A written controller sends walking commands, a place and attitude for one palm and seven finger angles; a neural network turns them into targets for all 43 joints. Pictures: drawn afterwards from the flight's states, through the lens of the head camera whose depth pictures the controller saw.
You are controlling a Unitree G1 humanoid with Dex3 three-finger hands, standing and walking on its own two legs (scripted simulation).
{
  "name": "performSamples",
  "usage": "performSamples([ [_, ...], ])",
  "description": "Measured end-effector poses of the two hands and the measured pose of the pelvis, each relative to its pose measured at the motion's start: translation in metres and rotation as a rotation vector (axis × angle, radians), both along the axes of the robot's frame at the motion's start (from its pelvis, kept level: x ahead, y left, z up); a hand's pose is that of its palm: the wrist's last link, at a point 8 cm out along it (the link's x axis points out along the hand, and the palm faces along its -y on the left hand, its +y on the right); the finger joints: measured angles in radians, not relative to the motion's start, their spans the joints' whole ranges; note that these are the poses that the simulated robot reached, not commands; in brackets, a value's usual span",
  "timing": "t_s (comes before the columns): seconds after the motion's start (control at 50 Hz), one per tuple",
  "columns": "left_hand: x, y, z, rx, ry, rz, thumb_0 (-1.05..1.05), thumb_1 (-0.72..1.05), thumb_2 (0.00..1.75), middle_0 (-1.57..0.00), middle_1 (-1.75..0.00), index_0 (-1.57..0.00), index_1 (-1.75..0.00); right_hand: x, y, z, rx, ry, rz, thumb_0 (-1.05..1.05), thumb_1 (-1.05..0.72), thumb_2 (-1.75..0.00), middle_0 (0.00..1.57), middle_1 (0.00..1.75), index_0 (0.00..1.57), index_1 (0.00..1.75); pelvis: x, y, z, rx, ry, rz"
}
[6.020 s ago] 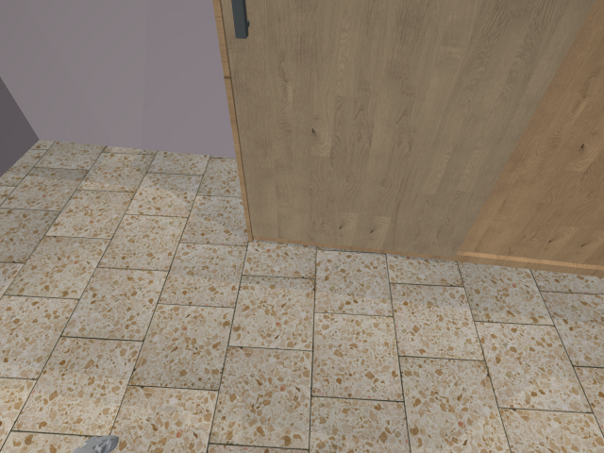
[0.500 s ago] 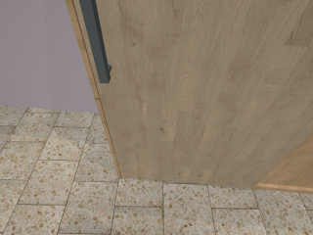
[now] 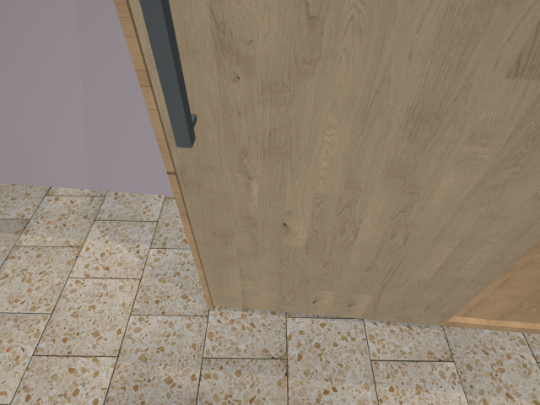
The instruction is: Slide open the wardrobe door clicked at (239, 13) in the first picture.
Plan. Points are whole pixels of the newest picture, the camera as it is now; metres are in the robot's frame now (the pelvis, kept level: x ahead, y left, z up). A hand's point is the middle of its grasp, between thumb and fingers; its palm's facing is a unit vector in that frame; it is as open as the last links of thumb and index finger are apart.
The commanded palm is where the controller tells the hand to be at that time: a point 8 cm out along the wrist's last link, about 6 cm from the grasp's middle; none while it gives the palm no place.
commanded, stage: look again from close up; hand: left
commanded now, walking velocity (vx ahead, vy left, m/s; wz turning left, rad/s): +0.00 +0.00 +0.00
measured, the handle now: (174, 58) +0.52 +0.17 +0.25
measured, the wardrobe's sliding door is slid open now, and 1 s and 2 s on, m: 0.00 0.00 0.00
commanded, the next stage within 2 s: raise the hand with hooked fingers in 0.64 s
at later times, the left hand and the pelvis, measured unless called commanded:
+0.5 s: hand out of the picture +0.01 +0.22 -0.17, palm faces +0.00 -0.97 -0.24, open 7.4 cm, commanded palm none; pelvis -0.01 +0.02 +0.00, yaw +0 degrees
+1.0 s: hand (128, 339) +0.20 +0.20 +0.03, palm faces +0.10 -0.99 -0.09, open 7.8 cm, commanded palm +0.11 +0.27 -0.02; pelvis -0.03 -0.01 -0.03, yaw +1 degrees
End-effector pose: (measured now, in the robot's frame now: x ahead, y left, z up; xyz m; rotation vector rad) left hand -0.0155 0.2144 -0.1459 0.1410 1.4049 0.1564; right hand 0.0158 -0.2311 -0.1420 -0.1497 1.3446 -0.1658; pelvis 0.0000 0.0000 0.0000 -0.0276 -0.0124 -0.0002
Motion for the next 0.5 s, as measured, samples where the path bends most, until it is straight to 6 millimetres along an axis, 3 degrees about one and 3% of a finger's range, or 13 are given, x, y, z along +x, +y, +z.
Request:
performSamples([
  [0.26,0.036,0.039,0.001,0.044,-0.119,-0.033,0.01,0.91,0.89,-0.20,-0.30,-0.20,-0.30,0.008,0.018,-0.003,0.002,-0.071,0.025,0.01,-0.94,-0.89,0.20,0.30,0.20,0.30,-0.004,0.018,-0.006,0.019,-0.012,0.002],
  [0.5,0.025,0.051,0.005,0.056,-0.071,-0.042,0.01,0.91,0.89,-0.20,-0.30,-0.20,-0.30,0.004,0.015,0.003,-0.004,-0.048,0.033,0.01,-0.91,-0.89,0.20,0.30,0.20,0.30,-0.006,0.017,-0.002,0.026,-0.002,-0.008],
])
